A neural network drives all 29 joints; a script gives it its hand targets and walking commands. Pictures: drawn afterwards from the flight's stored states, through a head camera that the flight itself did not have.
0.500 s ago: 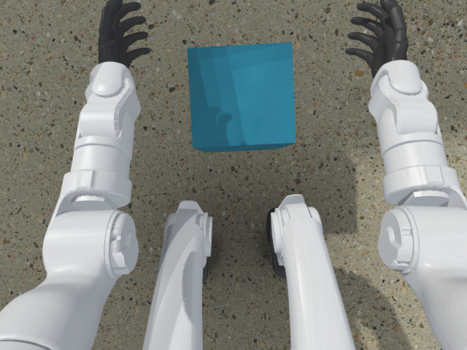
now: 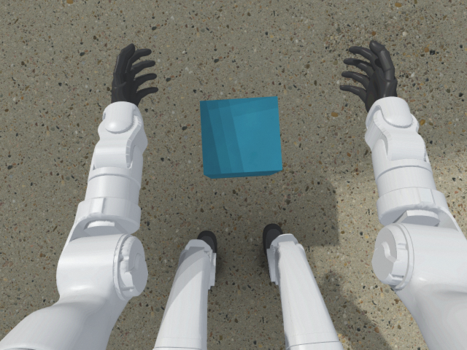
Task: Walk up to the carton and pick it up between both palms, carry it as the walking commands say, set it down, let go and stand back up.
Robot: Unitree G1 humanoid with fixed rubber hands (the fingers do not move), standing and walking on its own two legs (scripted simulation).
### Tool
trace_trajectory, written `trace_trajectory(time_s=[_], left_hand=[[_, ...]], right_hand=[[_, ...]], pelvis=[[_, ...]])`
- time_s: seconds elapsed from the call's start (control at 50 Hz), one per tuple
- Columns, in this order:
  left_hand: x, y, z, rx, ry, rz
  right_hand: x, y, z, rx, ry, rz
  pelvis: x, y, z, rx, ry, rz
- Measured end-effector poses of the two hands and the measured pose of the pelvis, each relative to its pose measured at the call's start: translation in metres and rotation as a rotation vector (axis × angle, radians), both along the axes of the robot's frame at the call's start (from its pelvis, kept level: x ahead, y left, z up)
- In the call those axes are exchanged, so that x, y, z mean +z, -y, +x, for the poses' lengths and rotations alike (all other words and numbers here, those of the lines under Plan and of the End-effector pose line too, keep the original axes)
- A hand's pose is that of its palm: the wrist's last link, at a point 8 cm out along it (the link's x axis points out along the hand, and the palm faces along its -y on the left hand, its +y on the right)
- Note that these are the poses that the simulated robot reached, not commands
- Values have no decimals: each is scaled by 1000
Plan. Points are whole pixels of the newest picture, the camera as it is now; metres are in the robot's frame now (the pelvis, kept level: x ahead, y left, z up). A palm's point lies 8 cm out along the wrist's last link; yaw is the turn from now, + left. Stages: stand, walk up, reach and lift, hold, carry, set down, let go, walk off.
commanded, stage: set down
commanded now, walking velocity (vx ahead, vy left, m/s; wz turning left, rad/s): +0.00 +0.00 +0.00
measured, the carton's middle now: (239, 143) +0.49 -0.02 -0.53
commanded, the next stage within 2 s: let go in 0.08 s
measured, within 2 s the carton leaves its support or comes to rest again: neither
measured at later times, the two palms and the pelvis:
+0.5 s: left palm (89, 154) +0.39 +0.20 -0.03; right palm (422, 141) +0.39 -0.24 -0.03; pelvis +0.06 -0.01 +0.07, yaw +0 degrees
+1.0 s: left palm (7, 293) +0.25 +0.24 +0.06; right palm out of the picture +0.24 -0.22 +0.06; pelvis +0.07 +0.01 +0.12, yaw -1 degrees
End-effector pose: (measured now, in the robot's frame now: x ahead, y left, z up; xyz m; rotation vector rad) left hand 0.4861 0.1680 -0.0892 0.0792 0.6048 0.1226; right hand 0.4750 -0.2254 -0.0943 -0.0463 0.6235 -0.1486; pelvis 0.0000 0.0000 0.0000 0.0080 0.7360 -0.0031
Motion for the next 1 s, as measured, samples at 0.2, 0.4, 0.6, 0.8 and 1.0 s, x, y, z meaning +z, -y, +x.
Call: trace_trajectory(time_s=[0.2,0.4,0.6,0.8,1.0], left_hand=[[9,9,-3,-17,-60,14],[17,-16,-78,-41,-167,111],[89,-35,-103,-81,-122,78],[112,-60,-210,-50,-219,67],[148,-68,-240,-93,-128,67]], right_hand=[[11,-10,6,44,-30,4],[23,4,-66,110,-153,-126],[100,15,-95,69,-69,-78],[112,-1,-207,73,-205,-66],[155,-2,-230,88,-103,-84]], pelvis=[[18,5,7,-6,6,8],[48,14,45,3,74,8],[83,7,72,-11,245,-2],[110,-3,82,-15,452,-14],[120,-10,75,-7,703,-15]])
